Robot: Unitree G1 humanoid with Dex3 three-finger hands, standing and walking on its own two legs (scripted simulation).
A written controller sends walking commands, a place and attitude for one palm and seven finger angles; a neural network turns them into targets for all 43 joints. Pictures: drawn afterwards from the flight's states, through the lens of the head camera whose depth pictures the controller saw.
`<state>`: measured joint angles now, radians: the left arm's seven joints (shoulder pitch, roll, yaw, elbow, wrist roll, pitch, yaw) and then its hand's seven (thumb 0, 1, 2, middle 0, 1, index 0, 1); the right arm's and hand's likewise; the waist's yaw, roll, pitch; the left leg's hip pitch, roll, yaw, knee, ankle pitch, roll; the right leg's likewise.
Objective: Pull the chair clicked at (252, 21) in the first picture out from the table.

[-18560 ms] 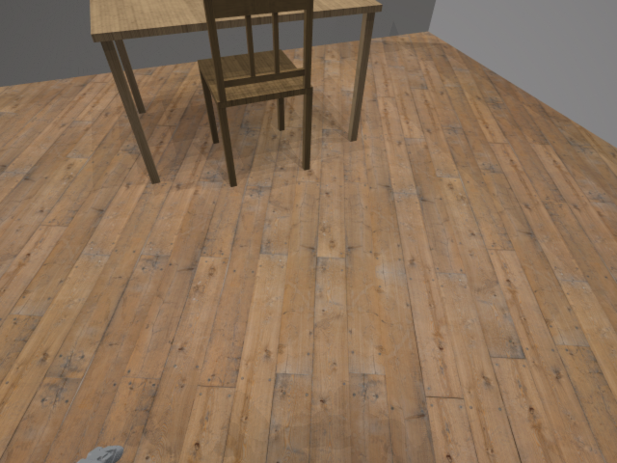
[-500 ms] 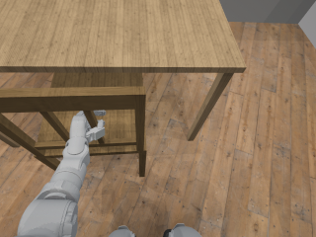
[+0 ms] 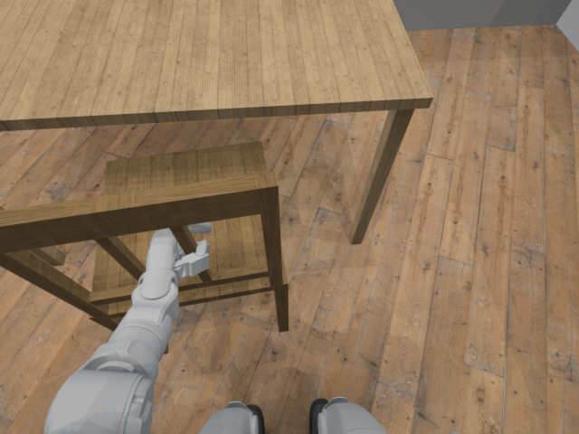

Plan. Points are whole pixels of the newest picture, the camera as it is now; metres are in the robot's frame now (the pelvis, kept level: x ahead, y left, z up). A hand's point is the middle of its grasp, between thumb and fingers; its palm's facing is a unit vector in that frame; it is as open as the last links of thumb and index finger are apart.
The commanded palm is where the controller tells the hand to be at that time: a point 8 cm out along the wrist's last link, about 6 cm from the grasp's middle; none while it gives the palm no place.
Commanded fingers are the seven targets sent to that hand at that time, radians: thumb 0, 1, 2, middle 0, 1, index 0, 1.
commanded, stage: step backward, pulling the chair out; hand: left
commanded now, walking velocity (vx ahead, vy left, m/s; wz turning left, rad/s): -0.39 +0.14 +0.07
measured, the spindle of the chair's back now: (131, 263) +0.39 +0.26 -0.09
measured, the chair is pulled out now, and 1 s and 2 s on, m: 0.17 0.31 0.42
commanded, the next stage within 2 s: none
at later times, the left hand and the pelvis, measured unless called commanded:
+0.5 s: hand (196, 306) +0.30 +0.13 -0.06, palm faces +0.00 -0.98 -0.18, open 5.2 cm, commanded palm +0.31 +0.18 -0.06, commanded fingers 0.00 0.90 0.90 -0.50 -1.45 -0.50 -1.45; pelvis -0.06 +0.01 +0.00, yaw +0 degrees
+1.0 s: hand (188, 358) +0.23 +0.14 -0.06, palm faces -0.05 -0.98 -0.18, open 5.2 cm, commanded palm +0.24 +0.19 -0.06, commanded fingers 0.00 0.90 0.90 -0.50 -1.45 -0.50 -1.45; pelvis -0.14 +0.02 +0.00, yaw +2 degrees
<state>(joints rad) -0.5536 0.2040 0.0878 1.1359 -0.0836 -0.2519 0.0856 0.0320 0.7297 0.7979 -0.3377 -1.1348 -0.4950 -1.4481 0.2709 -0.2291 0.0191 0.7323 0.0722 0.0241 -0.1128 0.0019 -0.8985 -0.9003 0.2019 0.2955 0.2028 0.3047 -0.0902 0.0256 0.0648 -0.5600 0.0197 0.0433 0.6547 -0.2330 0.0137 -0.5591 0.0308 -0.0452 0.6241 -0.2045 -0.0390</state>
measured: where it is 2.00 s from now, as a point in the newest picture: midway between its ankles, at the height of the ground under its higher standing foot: outside the picture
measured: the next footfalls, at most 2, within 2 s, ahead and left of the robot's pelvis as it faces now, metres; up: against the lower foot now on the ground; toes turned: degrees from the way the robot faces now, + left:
left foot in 0.84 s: -0.14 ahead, +0.16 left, +0.00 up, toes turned +3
right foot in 1.44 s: -0.08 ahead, -0.11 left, +0.00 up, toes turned +0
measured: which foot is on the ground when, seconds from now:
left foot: down 0.00-0.58, up 0.60-0.82, down 0.84-1.00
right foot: down 0.00-1.00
